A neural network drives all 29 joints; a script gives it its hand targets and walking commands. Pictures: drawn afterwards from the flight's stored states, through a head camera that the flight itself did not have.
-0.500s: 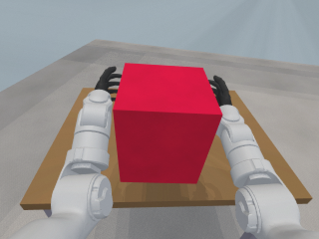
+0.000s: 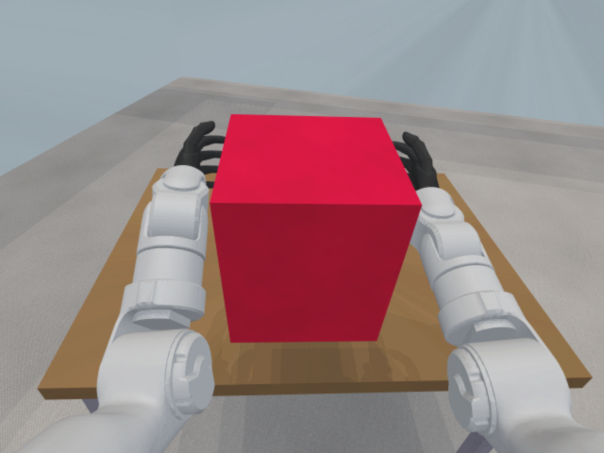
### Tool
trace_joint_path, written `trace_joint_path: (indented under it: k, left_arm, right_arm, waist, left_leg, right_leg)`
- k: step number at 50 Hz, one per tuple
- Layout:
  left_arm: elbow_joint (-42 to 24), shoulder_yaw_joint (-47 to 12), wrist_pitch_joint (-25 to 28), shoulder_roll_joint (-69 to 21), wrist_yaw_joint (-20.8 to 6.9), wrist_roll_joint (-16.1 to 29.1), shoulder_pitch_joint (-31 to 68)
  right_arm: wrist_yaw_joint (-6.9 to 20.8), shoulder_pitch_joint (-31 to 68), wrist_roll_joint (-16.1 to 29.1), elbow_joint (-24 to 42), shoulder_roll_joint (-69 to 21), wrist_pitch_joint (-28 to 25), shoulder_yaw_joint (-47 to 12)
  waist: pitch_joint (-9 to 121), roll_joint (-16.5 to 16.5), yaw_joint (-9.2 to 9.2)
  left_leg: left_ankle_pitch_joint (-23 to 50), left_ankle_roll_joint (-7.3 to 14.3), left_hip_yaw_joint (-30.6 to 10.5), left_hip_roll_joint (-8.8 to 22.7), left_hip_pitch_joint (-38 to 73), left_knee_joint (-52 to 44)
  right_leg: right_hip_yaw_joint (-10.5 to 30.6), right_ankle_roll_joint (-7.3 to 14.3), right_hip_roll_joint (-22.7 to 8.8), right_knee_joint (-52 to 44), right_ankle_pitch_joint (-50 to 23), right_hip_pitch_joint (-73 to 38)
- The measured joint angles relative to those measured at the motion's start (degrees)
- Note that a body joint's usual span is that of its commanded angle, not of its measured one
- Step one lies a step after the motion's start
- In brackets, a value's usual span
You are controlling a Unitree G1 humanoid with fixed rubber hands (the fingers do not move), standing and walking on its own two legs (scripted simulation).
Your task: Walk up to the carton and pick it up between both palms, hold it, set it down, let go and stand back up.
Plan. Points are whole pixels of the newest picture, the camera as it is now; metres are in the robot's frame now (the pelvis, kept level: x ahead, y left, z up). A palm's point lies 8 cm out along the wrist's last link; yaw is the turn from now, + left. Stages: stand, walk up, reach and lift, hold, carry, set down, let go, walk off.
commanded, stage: reach and lift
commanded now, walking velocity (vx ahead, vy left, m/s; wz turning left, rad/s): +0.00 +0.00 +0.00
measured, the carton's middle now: (305, 230) +0.38 -0.01 +0.16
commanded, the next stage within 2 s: hold in 0.60 s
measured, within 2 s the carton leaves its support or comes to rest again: neither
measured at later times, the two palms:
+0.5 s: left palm (181, 169) +0.38 +0.14 +0.26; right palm (426, 181) +0.37 -0.16 +0.25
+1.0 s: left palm (180, 168) +0.38 +0.15 +0.26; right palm (424, 180) +0.37 -0.16 +0.25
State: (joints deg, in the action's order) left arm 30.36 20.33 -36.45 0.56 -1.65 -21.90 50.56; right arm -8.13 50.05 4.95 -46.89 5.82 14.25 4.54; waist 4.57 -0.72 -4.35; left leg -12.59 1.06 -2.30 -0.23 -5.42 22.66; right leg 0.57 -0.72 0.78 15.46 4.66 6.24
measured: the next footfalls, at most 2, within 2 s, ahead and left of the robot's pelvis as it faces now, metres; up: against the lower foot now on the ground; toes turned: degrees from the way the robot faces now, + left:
none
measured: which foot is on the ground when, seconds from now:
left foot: down 0.00-1.00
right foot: down 0.00-1.00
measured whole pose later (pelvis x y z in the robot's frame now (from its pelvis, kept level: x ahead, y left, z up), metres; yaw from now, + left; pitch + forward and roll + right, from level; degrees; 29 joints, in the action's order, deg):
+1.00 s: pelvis +0.00 +0.00 +0.00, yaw +0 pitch -6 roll -1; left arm 25.2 20.4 -41.6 0.5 -2.1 -21.5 50.6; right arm -8.6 51.3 7.6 -43.7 6.5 19.2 3.2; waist 4.6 -0.7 -4.3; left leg -12.4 1.1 -2.3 -0.2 -3.9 22.7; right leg 0.6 -0.7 0.8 15.5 4.5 4.7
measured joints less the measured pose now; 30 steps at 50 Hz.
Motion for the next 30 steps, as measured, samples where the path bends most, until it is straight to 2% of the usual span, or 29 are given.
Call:
trace_joint_path:
  k: [9,30]
  left_arm:
    - [-3.0,0.0,-1.4,-0.1,0.1,0.5,0.0]
    - [-4.3,0.1,-4.3,0.0,-0.5,0.3,0.0]
  right_arm:
    - [-0.2,0.3,1.2,1.7,0.2,0.4,-0.5]
    - [-0.5,0.9,2.3,2.9,0.6,4.2,-1.1]
  waist:
    - [0.0,0.0,0.0]
    - [0.0,0.0,0.0]
  left_leg:
    - [-0.1,0.0,0.0,0.0,0.3,0.0]
    - [0.3,0.0,0.0,0.0,1.5,0.0]
  right_leg:
    - [0.0,0.0,0.0,0.0,0.2,-0.3]
    - [0.0,0.0,0.0,0.0,-0.3,-1.5]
